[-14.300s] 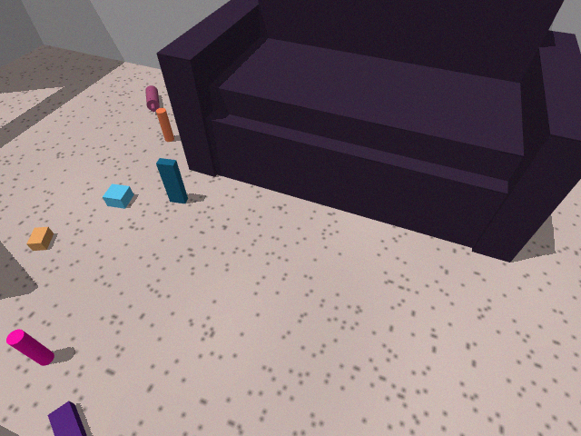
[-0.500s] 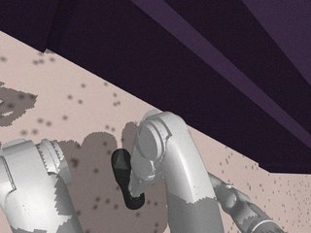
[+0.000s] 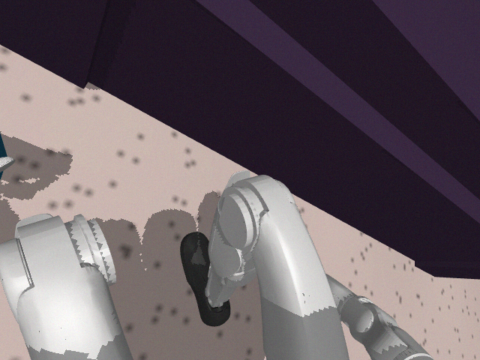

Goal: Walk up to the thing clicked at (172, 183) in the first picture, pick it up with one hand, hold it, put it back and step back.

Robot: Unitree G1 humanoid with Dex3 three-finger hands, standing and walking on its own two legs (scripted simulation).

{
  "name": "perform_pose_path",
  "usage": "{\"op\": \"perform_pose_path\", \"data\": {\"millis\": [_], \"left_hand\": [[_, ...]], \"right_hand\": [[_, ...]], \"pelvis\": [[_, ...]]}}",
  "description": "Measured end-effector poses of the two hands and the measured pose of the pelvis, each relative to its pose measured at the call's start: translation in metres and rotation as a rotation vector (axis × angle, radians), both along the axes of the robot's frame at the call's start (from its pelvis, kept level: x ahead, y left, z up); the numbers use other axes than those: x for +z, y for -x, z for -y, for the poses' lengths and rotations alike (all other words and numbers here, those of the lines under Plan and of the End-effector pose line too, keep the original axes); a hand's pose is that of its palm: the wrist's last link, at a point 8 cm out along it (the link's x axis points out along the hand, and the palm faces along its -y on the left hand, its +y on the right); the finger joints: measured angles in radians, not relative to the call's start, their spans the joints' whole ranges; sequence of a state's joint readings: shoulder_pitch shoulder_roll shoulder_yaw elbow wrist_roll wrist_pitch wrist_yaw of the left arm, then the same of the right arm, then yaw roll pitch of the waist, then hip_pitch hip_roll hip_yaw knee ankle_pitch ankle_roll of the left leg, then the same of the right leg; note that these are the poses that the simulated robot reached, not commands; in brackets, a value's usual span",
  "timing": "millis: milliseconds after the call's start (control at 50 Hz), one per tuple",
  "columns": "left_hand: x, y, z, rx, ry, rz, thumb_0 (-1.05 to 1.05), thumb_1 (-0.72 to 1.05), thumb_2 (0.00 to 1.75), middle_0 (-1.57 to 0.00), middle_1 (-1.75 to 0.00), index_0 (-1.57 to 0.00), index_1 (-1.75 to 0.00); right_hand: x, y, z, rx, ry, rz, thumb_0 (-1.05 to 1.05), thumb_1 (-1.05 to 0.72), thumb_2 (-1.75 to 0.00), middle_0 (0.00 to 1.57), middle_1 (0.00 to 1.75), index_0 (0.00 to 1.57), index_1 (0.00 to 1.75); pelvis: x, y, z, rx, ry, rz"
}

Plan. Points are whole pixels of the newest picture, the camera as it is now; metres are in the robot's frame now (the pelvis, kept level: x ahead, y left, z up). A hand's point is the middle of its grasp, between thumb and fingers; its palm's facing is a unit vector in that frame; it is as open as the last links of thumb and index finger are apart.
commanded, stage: settle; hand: left
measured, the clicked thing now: out of the picture +0.44 +0.26 -0.15
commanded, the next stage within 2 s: hold in 0.42 s
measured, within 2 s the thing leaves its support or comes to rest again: neither
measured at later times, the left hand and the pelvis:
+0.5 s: hand out of the picture +0.43 +0.29 -0.03, palm faces +0.24 -0.97 -0.08, open 9.6 cm; pelvis +0.01 +0.00 +0.03, yaw +5 degrees
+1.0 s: hand out of the picture +0.40 +0.28 +0.11, palm faces +0.24 -0.97 -0.08, open 9.7 cm; pelvis +0.03 -0.01 +0.11, yaw +10 degrees
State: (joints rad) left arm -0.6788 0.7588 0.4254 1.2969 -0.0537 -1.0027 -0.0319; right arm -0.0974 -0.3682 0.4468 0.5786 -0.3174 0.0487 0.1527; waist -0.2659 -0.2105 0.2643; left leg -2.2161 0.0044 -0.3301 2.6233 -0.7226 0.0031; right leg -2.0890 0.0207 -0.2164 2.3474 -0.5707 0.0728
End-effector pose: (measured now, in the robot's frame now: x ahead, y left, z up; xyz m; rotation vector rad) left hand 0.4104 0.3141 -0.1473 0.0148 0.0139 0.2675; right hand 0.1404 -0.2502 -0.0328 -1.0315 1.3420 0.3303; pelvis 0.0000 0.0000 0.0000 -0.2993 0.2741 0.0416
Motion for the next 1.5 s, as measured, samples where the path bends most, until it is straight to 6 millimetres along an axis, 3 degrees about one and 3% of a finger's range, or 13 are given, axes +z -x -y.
{"op": "perform_pose_path", "data": {"millis": [180,420,660,840,1100,1320,1500], "left_hand": [[0.036,0.004,-0.012,-0.013,-0.014,0.034,-0.02,-0.49,0.78,-0.94,-1.19,-0.94,-1.21],[0.100,0.016,-0.026,-0.022,-0.057,0.022,-0.01,-0.47,0.75,-0.93,-1.20,-0.93,-1.22],[0.148,0.021,-0.021,-0.046,-0.071,-0.020,-0.01,-0.47,0.75,-0.93,-1.20,-0.94,-1.21],[0.197,0.034,-0.017,-0.018,-0.048,-0.015,-0.01,-0.48,0.76,-0.94,-1.20,-0.94,-1.21],[0.298,0.052,-0.005,-0.012,-0.046,-0.029,-0.01,-0.50,0.78,-0.95,-1.19,-0.95,-1.20],[0.397,0.070,0.013,-0.006,-0.047,-0.058,-0.01,-0.50,0.78,-0.95,-1.20,-0.95,-1.20],[0.469,0.069,0.016,0.009,-0.042,-0.059,-0.01,-0.51,0.79,-0.95,-1.20,-0.95,-1.20]], "right_hand": [[0.001,-0.008,0.000,-0.065,-0.044,0.052,0.00,-0.92,-0.90,0.20,0.30,0.21,0.30],[-0.005,-0.029,-0.002,-0.191,-0.148,0.126,0.00,-0.91,-0.90,0.20,0.30,0.21,0.30],[-0.012,-0.048,-0.002,-0.303,-0.251,0.193,0.00,-0.92,-0.90,0.20,0.30,0.21,0.30],[0.002,-0.069,-0.004,-0.365,-0.314,0.263,0.00,-0.94,-0.90,0.20,0.30,0.21,0.30],[0.068,-0.096,-0.015,-0.418,-0.402,0.383,0.00,-0.94,-0.90,0.20,0.30,0.21,0.30],[0.150,-0.107,-0.026,-0.464,-0.451,0.457,0.01,-0.93,-0.90,0.20,0.30,0.21,0.30],[0.223,-0.119,-0.032,-0.470,-0.481,0.526,0.01,-0.93,-0.90,0.20,0.30,0.21,0.30]], "pelvis": [[0.007,-0.003,0.000,0.013,-0.016,-0.050],[0.025,-0.010,0.003,0.045,-0.056,-0.156],[0.043,-0.016,0.009,0.069,-0.106,-0.238],[0.070,-0.023,0.014,0.086,-0.143,-0.289],[0.142,-0.027,0.014,0.098,-0.170,-0.306],[0.222,-0.039,0.011,0.114,-0.190,-0.256],[0.286,-0.054,0.008,0.128,-0.205,-0.189]]}}
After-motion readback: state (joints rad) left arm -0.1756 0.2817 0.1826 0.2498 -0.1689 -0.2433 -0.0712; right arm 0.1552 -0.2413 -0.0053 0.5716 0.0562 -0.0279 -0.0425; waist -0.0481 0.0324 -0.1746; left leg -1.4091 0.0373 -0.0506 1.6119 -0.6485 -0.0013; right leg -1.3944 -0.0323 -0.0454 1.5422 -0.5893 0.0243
